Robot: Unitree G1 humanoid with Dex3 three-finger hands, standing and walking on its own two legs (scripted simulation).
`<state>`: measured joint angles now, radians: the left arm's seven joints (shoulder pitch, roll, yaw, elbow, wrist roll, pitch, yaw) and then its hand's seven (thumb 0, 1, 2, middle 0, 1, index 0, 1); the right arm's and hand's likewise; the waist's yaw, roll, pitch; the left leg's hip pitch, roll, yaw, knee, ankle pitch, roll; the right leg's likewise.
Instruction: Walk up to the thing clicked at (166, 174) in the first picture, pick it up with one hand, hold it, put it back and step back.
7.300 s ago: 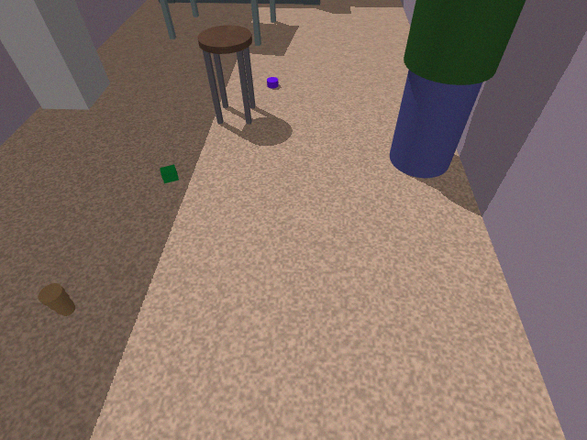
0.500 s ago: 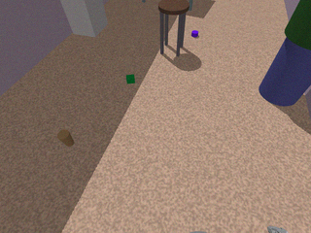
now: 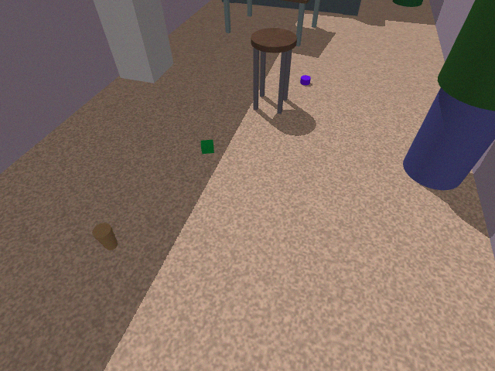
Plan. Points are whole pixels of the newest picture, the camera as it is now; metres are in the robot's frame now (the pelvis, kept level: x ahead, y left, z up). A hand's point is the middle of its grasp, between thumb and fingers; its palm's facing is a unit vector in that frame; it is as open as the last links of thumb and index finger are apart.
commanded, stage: stand
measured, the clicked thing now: (207, 146) +1.48 +0.25 -0.75
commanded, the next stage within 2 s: none
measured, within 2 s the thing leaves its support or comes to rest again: neither
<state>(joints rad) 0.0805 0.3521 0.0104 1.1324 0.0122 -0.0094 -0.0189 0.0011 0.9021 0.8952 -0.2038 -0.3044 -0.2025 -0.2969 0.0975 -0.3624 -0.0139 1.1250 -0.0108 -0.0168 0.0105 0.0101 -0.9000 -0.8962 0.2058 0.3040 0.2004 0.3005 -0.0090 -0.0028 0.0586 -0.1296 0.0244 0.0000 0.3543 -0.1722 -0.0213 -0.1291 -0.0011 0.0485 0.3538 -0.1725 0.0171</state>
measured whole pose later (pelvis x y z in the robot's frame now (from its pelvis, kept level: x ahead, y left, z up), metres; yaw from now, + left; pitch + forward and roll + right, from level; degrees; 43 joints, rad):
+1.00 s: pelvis +0.02 +0.00 +0.00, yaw +1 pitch -2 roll +0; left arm 0.10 0.35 0.00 1.12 0.01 -0.01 -0.01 0.00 0.90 0.90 -0.20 -0.30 -0.20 -0.30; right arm 0.09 -0.36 -0.01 1.14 -0.01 0.00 0.01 0.01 -0.90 -0.90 0.21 0.30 0.20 0.30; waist -0.01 0.00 0.06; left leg -0.11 0.02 -0.01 0.34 -0.18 -0.02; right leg -0.11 0.00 0.04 0.33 -0.19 0.01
